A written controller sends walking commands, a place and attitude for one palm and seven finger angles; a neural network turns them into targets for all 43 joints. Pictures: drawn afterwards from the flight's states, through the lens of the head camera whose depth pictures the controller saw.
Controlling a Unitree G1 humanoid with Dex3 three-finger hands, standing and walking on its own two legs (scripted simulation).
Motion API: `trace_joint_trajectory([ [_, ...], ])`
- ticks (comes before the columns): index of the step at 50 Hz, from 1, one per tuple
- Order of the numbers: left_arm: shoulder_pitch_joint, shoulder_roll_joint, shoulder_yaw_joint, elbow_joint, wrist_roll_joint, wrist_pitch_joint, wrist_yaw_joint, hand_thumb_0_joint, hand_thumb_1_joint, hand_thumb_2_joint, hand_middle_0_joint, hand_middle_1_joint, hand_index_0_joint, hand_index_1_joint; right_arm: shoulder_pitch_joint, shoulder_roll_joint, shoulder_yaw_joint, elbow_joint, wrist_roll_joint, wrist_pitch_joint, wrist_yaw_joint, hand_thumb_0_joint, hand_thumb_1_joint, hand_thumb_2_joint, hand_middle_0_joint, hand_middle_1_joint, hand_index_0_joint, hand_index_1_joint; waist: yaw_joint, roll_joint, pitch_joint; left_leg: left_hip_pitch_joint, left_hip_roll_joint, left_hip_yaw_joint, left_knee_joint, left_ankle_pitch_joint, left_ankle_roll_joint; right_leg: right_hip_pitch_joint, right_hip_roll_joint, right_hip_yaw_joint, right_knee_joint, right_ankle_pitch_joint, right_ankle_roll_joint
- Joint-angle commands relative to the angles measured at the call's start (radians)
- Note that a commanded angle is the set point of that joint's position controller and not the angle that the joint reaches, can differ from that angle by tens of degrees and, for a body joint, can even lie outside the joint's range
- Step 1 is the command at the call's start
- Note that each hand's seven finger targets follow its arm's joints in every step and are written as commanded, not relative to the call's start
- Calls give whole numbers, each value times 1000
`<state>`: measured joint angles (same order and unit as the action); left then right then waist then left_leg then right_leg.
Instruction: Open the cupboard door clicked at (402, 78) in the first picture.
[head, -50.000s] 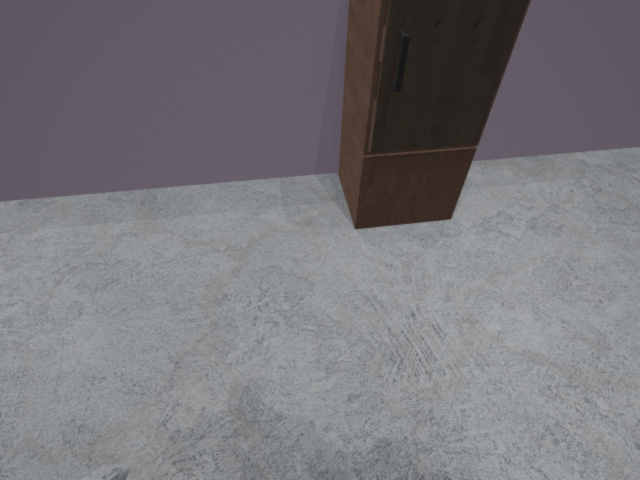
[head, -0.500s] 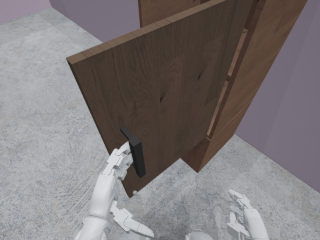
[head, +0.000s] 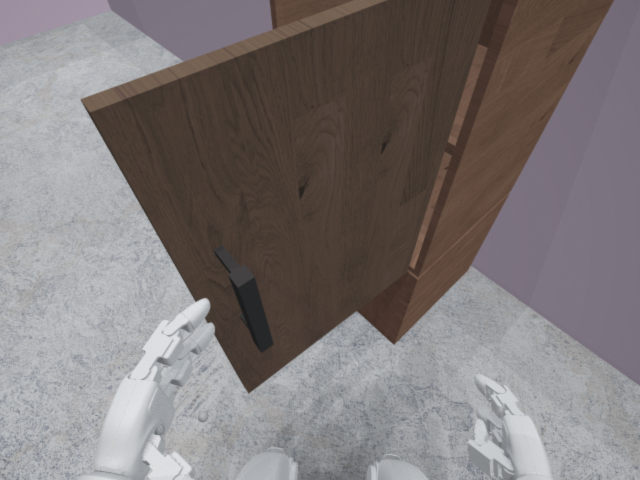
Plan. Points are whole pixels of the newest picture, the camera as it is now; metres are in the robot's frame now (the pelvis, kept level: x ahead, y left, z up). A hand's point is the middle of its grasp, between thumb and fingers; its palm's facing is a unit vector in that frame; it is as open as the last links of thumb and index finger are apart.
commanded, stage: slide the hand sideways off the handle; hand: left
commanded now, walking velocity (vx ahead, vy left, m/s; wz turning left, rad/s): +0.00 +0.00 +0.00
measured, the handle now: (245, 303) +0.30 +0.11 +0.08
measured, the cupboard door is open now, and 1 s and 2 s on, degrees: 86 86 86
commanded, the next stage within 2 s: draw the hand back to the body in 0.06 s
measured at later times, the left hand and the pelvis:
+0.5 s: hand (133, 404) +0.18 +0.18 +0.11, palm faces -0.03 -1.00 -0.07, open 16.3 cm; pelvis +0.00 +0.01 +0.02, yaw +0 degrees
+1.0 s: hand (19, 349) +0.20 +0.26 +0.17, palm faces +0.28 -0.88 -0.38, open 13.4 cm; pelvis +0.03 +0.04 +0.07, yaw +0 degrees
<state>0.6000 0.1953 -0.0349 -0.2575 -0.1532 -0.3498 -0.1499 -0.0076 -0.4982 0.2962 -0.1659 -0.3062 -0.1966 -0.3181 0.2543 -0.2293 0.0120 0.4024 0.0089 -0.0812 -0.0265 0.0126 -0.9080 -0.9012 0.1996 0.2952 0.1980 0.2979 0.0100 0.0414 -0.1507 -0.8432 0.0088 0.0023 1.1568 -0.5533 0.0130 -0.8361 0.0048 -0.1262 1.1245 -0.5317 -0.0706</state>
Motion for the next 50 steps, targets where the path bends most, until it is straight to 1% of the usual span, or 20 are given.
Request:
trace_joint_trajectory([
  [1, 25, 91, 143, -184, -65, -62, -24, 0, -500, 300, -150, -300, -150, -300, -57, -94, -47, -163, 12, -59, -24, 0, -900, -900, 200, 300, 200, 300, -1, -70, -143, -1, -32, -23, -123, 207, 3, 234, -16, 189, -246, 220, 55],
  [4, -14, 109, 171, -176, -86, -63, -51, 0, -500, 300, -150, -300, -150, -300, -58, -99, -46, -151, 14, -67, -32, 0, -900, -900, 200, 300, 200, 300, -10, -64, -144, -15, -31, -21, -109, 191, 3, 233, -27, 213, -264, 192, 63],
  [6, -9, 84, 142, -167, -97, -66, -72, 0, -500, 300, -150, -300, -150, -300, -59, -98, -44, -151, 15, -76, -33, 0, -900, -900, 200, 300, 200, 300, -17, -65, -131, -15, -31, -24, -104, 190, 4, 224, -30, 216, -270, 196, 68],
  [8, -26, 97, 147, -170, -105, -73, -93, 0, -500, 300, -150, -300, -150, -300, -52, -105, -45, -141, 16, -84, -36, 0, -900, -900, 200, 300, 200, 300, -23, -59, -148, -5, -29, -27, -101, 196, 6, 227, -34, 221, -273, 209, 72],
  [12, -31, 183, 212, -261, -117, -60, -103, 0, -500, 300, -150, -300, -150, -300, -49, -107, -46, -144, 24, -91, -45, 0, -900, -900, 200, 300, 200, 300, -5, -9, -198, 77, -29, -29, -148, 238, 12, 278, -25, 205, -288, 237, 64],
  [14, -27, 178, 220, -264, -125, -38, -95, 0, -500, 300, -150, -300, -150, -300, -53, -102, -42, -146, 29, -91, -49, 0, -900, -900, 200, 300, 200, 300, -1, -9, -169, 97, -29, -30, -177, 234, 12, 282, -19, 190, -306, 218, 63],
  [17, 6, 164, 253, -199, -147, 6, -86, 0, -500, 300, -150, -300, -150, -300, -70, -99, -39, -140, 37, -84, -52, 0, -900, -900, 200, 300, 200, 300, 2, -63, -94, 96, -26, -33, -207, 199, 9, 282, -18, 184, -353, 145, 67],
  [21, -16, 140, 220, -197, -157, 50, -99, 0, -500, 300, -150, -300, -150, -300, -83, -111, -30, -146, 43, -96, -56, 0, -900, -900, 200, 300, 200, 300, -6, -52, -43, 140, -22, -37, -252, 181, 13, 274, -13, 168, -394, 81, 62],
  [23, -26, 157, 218, -247, -153, 57, -105, 0, -500, 300, -150, -300, -150, -300, -71, -114, -24, -146, 41, -109, -58, 0, -900, -900, 200, 300, 200, 300, -1, -7, -70, 189, -20, -44, -281, 215, 15, 300, -6, 146, -386, 131, 54],
  [26, -53, 192, 239, -279, -148, 60, -104, 0, -500, 300, -150, -300, -150, -300, -65, -114, -20, -135, 41, -127, -60, 0, -900, -900, 200, 300, 200, 300, -3, -17, -59, 225, -14, -52, -308, 244, 17, 315, 3, 127, -389, 181, 51],
  [30, -44, 214, 285, -319, -154, 70, -94, 0, -430, 330, -153, -300, -153, -300, -69, -112, -16, -118, 42, -151, -57, 0, -900, -900, 200, 300, 200, 300, 18, 51, -69, 291, -13, -60, -355, 284, 10, 349, 15, 87, -383, 239, 39],
  [33, -23, 209, 309, -297, -163, 104, -98, 0, -325, 375, -156, -300, -156, -300, -76, -110, -14, -108, 48, -155, -54, 0, -900, -900, 200, 300, 200, 300, 22, 22, -52, 318, -9, -63, -384, 315, 4, 368, 20, 62, -390, 288, 43],
  [34, -14, 347, 338, -377, -2, 153, 58, 0, -290, 390, -158, -300, -158, -300, -76, -103, -22, -106, 26, -129, -81, 0, -900, -900, 200, 300, 200, 300, 69, 31, -59, 338, 9, -41, -435, 305, 10, 405, -6, 128, -450, 266, 31],
  [35, 22, 269, 302, -351, 20, 192, 133, 0, -255, 405, -159, -300, -159, -300, -78, -85, -13, -94, 21, -122, -87, 0, -900, -900, 200, 300, 200, 300, 45, 26, 13, 340, 5, -42, -458, 266, 7, 390, -9, 122, -491, 218, 32],
  [36, 26, 206, 247, -357, 30, 217, 162, 0, -220, 420, -160, -300, -160, -300, -78, -88, -9, -100, 18, -115, -88, 0, -900, -900, 200, 300, 200, 300, 30, 1, 45, 348, 6, -45, -470, 254, 8, 382, -12, 114, -498, 208, 37],
  [37, 34, 184, 230, -350, 50, 236, 190, 0, -185, 435, -161, -300, -161, -300, -68, -86, -7, -86, 19, -105, -85, 0, -900, -900, 200, 300, 200, 300, 25, 35, 56, 367, 11, -43, -481, 265, 9, 402, -14, 106, -500, 222, 37],
  [39, 24, 200, 222, -400, 80, 250, 230, 0, -115, 465, -164, -300, -164, -300, -72, -94, -2, -83, 17, -97, -80, 0, -900, -900, 200, 300, 200, 300, 27, 79, 40, 419, 20, -60, -518, 313, 6, 433, -14, 92, -503, 259, 35],
  [41, 7, 228, 237, -429, 98, 256, 258, 0, -45, 495, -166, -300, -166, -300, -78, -100, -3, -75, 10, -99, -83, 0, -900, -900, 200, 300, 200, 300, 29, 21, 8, 466, 25, -61, -542, 366, 10, 481, -15, 88, -522, 298, 40],
  [43, -26, 249, 256, -423, 110, 260, 279, 0, 25, 525, -169, -300, -169, -300, -89, -102, 2, -65, 7, -101, -86, 0, -900, -900, 200, 300, 200, 300, 29, -12, 36, 487, 26, -66, -579, 353, 9, 503, -13, 84, -550, 286, 41],
  [50, -85, 283, 325, -408, 124, 266, 306, 0, 270, 630, -178, -300, -178, -300, -106, -109, 6, -9, 1, -116, -83, 0, -900, -900, 200, 300, 200, 300, 45, 65, 48, 609, 36, -74, -667, 543, -18, 614, -17, 84, -613, 380, 38],
])
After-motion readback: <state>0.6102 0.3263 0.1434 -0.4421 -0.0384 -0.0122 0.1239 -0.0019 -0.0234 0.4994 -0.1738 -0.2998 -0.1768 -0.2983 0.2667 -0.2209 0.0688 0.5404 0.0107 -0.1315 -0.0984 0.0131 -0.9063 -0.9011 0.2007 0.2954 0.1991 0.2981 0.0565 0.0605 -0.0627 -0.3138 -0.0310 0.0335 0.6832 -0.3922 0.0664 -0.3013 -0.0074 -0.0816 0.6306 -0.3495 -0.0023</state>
